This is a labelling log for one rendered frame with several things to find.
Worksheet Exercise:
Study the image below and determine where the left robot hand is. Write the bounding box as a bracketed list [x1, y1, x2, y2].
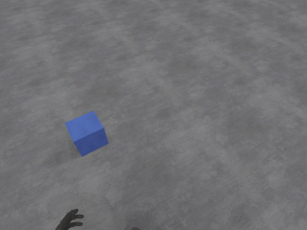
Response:
[55, 208, 84, 230]

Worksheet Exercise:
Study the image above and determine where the carton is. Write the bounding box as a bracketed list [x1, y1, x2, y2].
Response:
[65, 111, 108, 156]

